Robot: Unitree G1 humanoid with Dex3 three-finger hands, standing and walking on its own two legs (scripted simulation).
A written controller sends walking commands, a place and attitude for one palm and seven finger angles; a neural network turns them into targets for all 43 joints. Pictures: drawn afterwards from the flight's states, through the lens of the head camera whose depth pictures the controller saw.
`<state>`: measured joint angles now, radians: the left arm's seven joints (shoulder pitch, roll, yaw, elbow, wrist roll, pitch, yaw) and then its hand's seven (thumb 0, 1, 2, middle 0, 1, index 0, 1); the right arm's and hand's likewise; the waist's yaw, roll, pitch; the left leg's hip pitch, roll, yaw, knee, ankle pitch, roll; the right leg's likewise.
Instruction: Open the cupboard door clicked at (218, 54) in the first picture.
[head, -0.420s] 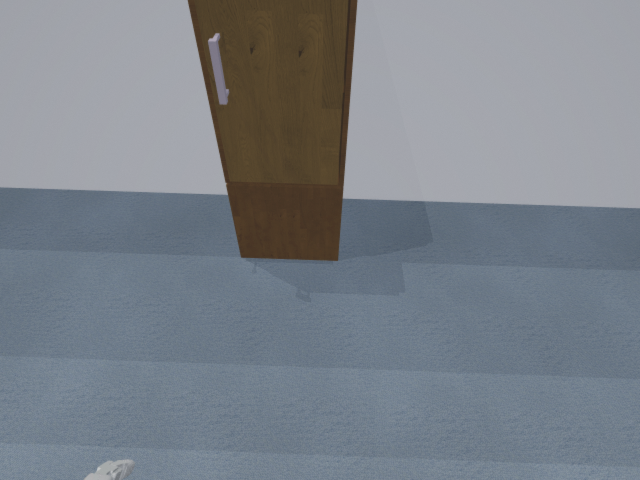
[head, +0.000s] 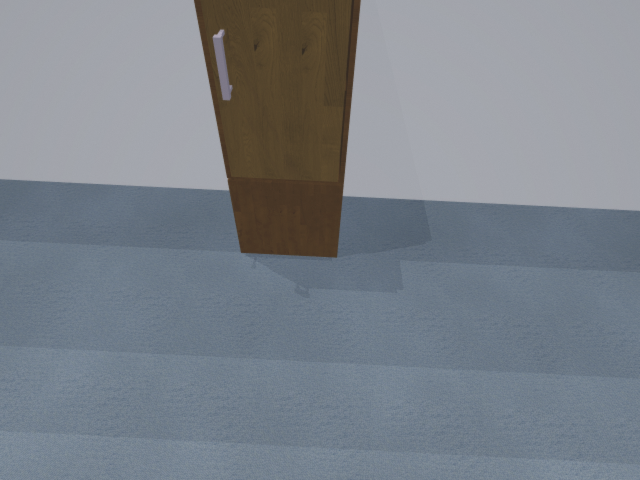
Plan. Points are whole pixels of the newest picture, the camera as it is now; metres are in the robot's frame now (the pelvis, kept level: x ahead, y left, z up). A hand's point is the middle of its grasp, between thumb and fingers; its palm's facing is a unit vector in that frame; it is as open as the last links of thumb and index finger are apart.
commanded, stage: stand and wait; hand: left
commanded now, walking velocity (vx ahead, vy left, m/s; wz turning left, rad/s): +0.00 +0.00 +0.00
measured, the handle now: (224, 65) +1.05 +0.32 +0.04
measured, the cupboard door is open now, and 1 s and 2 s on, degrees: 0 0 0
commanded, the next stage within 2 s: look at it before walking up in 0.40 s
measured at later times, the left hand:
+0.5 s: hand out of the picture +0.07 +0.24 -0.15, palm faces -0.04 -0.94 -0.33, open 7.3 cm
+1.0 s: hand out of the picture +0.09 +0.23 -0.15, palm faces -0.04 -0.94 -0.33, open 7.3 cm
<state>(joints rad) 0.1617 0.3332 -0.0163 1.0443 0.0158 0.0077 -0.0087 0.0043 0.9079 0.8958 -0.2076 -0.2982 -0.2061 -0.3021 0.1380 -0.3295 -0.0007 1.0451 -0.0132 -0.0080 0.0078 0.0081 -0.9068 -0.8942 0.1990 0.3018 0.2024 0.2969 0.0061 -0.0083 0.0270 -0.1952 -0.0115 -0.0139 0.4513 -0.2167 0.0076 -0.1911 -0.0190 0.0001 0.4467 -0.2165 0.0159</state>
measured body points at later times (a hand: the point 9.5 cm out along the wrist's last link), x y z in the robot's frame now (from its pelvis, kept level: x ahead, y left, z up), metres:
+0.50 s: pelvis +0.00 +0.00 +0.00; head +0.00 -0.01 +0.45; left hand +0.08 +0.29 -0.13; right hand +0.07 -0.30 -0.13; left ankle +0.02 +0.12 -0.74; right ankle +0.02 -0.13 -0.74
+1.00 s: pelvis +0.02 -0.01 +0.00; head +0.02 -0.01 +0.45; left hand +0.09 +0.28 -0.13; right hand +0.10 -0.31 -0.13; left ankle +0.02 +0.12 -0.74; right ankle +0.02 -0.13 -0.74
